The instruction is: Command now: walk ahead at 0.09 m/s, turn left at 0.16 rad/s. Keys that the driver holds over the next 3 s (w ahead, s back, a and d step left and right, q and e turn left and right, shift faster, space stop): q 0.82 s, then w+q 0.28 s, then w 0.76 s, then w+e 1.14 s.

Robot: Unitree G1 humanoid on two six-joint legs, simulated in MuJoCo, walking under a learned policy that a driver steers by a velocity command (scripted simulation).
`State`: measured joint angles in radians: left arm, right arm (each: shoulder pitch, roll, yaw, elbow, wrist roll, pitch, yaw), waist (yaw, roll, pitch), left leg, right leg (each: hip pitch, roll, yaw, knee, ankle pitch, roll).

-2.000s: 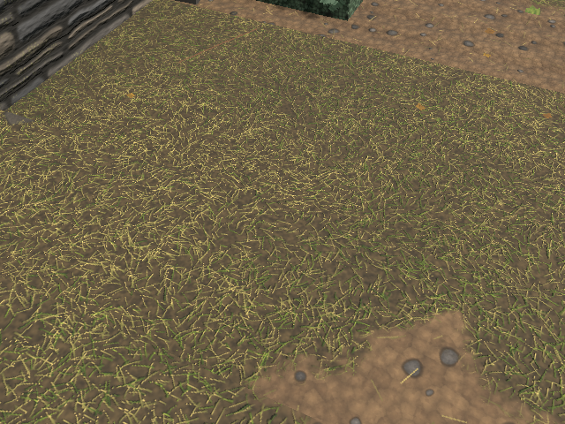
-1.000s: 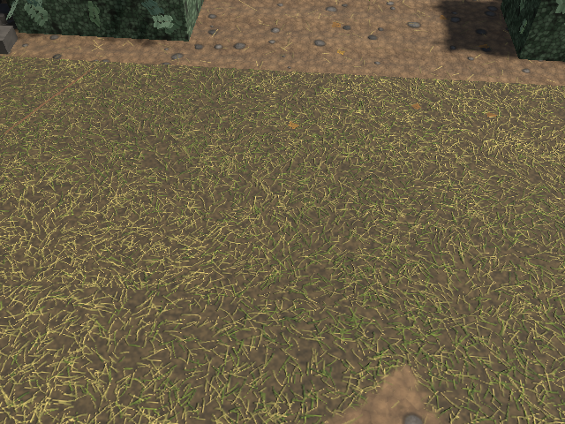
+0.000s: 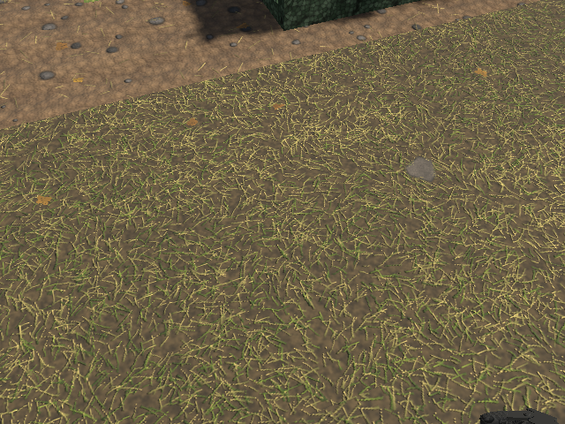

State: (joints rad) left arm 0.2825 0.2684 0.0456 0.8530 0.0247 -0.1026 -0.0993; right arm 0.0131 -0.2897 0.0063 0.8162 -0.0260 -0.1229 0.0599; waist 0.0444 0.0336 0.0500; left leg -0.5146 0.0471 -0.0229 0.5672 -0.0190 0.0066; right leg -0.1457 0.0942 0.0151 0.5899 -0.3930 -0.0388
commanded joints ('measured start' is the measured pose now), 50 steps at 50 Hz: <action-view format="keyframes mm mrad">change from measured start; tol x32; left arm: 1 214 131 36 -29 -10 23 26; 50 24 135 1 -148 46 53 114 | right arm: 1 -31 -172 -45 -62 28 -3 -4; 50 202 -161 -111 -138 -20 -30 -11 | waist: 1 31 84 -321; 16 47 -151 88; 34 -68 -153 -10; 38 -146 97 -440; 50 -61 81 21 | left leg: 1 493 143 -229 -83 392 281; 13 131 63 -355 -407 -224 211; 16 -382 -83 -172 -18 -395 -37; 22 -54 -68 38 463 -210 -45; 33 121 -46 91 -44 -145 13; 37 859 161 -223 -138 653 393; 44 288 112 -278 -516 -274 242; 50 348 118 -356 -450 -442 221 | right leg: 1 -101 -49 -31 107 281 80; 6 -247 -75 48 416 -374 94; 13 180 -10 -75 -212 107 -13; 17 249 -593 404 -526 304 -407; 34 301 -394 -171 -253 971 -120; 36 166 -315 -222 -52 860 -32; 38 -329 -87 -91 394 -355 107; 50 -259 -159 33 206 24 112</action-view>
